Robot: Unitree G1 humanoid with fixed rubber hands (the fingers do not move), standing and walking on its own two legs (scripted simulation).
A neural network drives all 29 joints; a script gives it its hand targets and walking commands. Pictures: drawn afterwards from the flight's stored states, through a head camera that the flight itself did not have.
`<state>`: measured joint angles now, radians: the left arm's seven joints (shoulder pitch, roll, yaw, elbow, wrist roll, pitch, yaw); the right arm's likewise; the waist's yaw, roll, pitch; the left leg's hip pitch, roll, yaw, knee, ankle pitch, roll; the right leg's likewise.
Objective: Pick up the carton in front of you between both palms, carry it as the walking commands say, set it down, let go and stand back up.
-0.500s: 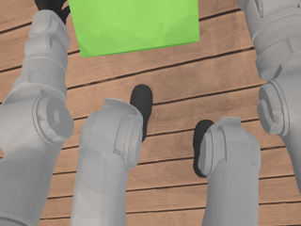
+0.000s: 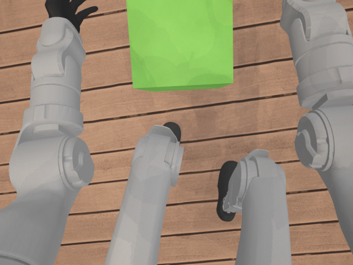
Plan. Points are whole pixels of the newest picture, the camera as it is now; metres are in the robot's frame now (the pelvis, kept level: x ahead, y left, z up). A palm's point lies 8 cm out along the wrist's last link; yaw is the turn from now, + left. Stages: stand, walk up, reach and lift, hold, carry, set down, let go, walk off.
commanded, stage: set down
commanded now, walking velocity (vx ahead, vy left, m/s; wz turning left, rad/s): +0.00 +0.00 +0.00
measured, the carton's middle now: (182, 49) +0.51 +0.13 -0.32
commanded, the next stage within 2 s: let go in 0.62 s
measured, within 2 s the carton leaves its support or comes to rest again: neither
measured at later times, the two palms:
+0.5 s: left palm out of the picture +0.47 +0.33 +0.03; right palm out of the picture +0.60 -0.04 +0.03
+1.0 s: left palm out of the picture +0.40 +0.31 +0.15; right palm out of the picture +0.49 -0.09 +0.14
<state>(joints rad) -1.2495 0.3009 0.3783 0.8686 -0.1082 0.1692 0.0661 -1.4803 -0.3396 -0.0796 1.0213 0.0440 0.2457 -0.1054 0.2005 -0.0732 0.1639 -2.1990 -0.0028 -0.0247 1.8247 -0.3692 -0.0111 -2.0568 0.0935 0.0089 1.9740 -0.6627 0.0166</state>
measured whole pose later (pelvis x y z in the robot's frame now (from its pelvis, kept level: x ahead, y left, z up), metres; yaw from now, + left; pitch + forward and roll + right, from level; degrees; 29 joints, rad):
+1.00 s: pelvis +0.07 +0.03 +0.25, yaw -1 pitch +35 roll -3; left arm -0.49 0.22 0.26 0.57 0.06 0.13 -0.13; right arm -0.63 -0.06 -0.21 0.60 -0.13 0.18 -0.15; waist 0.14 -0.03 -0.04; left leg -1.26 0.00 0.00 0.87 -0.21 0.03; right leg -1.14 0.06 0.08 0.92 -0.39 0.04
